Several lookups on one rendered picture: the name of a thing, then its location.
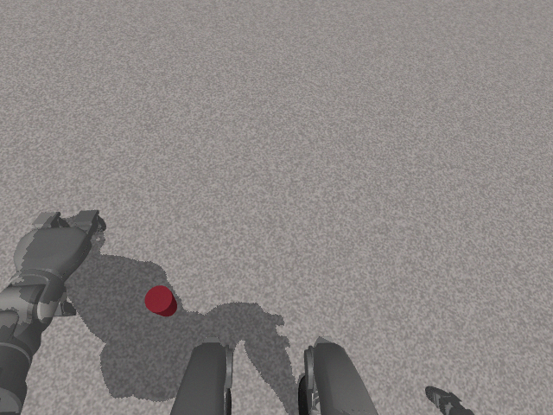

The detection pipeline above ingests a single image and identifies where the left robot arm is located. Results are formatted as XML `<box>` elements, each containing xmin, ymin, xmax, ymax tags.
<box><xmin>0</xmin><ymin>270</ymin><xmax>65</xmax><ymax>415</ymax></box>

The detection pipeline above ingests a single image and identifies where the cup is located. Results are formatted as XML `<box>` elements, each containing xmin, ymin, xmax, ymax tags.
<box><xmin>144</xmin><ymin>285</ymin><xmax>177</xmax><ymax>316</ymax></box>

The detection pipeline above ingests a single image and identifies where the left robot hand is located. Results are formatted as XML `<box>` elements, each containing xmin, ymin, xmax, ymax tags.
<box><xmin>14</xmin><ymin>210</ymin><xmax>106</xmax><ymax>316</ymax></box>

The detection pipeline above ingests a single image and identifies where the right robot hand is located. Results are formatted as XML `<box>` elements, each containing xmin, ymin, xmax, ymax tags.
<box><xmin>425</xmin><ymin>386</ymin><xmax>475</xmax><ymax>415</ymax></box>

